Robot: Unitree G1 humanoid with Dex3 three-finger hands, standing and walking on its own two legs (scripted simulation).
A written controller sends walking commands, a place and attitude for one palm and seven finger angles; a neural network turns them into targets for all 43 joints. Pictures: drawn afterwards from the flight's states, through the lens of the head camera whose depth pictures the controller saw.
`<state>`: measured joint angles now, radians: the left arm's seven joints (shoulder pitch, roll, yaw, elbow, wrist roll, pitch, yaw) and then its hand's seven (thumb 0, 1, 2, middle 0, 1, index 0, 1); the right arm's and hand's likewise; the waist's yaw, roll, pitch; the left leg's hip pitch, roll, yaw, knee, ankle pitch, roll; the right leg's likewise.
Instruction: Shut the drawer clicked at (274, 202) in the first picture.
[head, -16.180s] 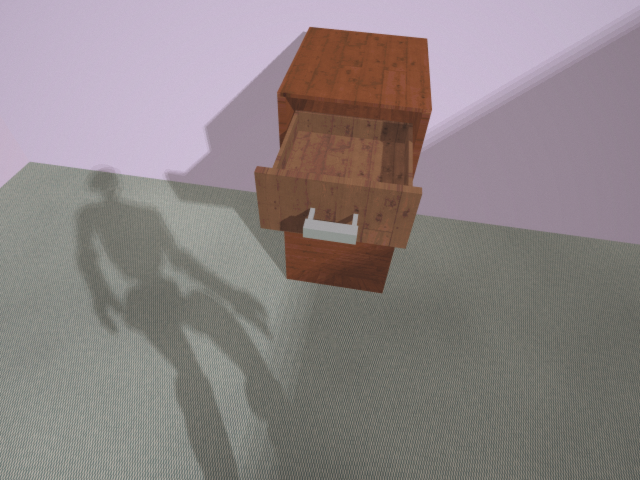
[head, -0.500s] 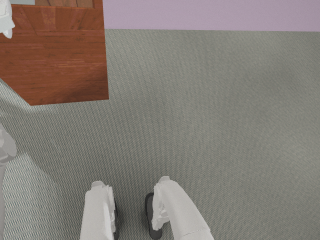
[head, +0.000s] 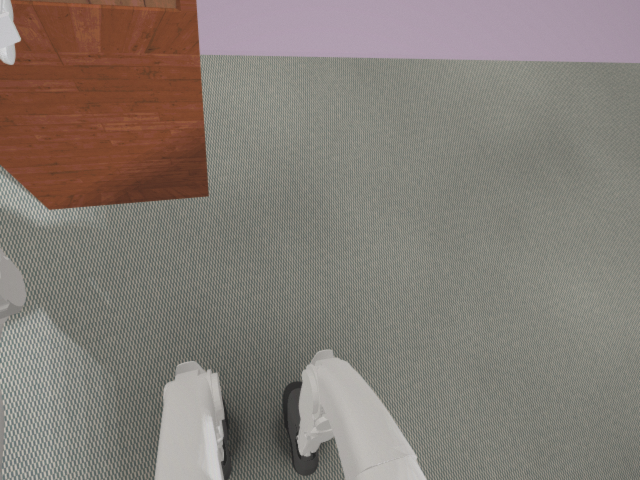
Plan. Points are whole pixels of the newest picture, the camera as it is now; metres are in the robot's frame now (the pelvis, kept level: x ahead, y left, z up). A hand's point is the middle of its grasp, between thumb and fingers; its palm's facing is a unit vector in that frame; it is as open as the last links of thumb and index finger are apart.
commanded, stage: pull the fist back off the drawer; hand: left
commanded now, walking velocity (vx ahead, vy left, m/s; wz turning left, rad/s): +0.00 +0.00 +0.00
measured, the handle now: out of the picture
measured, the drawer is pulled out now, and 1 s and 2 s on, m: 0.00 0.00 0.00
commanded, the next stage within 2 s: draw the hand back to the body in 0.42 s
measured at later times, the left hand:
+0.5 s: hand (10, 20) +0.58 +0.24 +0.07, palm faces +0.10 -0.99 -0.03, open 3.3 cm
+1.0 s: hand out of the picture +0.42 +0.24 +0.17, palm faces +0.07 -1.00 -0.04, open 3.3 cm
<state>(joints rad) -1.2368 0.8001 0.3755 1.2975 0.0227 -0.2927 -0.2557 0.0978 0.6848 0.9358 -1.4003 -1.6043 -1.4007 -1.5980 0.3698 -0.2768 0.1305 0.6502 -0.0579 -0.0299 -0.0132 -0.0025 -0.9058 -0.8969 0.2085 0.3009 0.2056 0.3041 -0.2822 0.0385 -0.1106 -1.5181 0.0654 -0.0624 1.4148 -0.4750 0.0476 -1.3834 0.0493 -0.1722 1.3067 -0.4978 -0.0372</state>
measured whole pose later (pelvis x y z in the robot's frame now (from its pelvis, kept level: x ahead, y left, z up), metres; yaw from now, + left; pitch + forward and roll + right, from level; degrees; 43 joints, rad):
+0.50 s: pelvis +0.03 +0.00 +0.02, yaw +0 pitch +31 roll -7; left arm -0.99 0.65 0.46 1.15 -0.04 -0.35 -0.25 0.02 0.88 0.90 -1.40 -1.60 -1.40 -1.60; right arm 0.37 -0.27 0.09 0.62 -0.04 0.03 0.03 0.00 -0.91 -0.90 0.21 0.30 0.21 0.30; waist -0.22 0.05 -0.13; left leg -1.37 0.07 -0.01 1.34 -0.52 0.05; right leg -1.26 0.06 -0.12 1.24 -0.53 -0.03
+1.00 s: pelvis +0.07 +0.00 +0.10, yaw +4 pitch +15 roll -4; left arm -0.28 0.37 0.26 0.52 -0.24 -0.28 -0.27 0.01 0.90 0.90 -1.40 -1.60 -1.40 -1.60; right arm 0.27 -0.28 0.03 0.54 0.05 0.03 0.00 0.00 -0.91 -0.90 0.21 0.30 0.20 0.30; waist -0.06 0.04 -0.15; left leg -0.79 0.03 0.00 0.98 -0.45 0.04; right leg -0.68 0.04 -0.10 0.88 -0.46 -0.02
